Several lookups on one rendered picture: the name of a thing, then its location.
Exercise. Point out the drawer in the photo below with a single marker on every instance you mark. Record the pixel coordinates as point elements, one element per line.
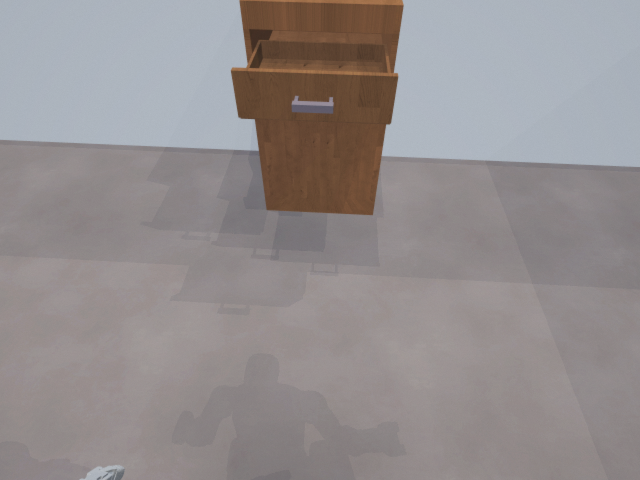
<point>356,75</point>

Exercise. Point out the cabinet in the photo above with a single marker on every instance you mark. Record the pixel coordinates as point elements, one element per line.
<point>322,167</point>

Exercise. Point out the handle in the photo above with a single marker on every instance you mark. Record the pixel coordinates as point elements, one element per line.
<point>312,106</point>

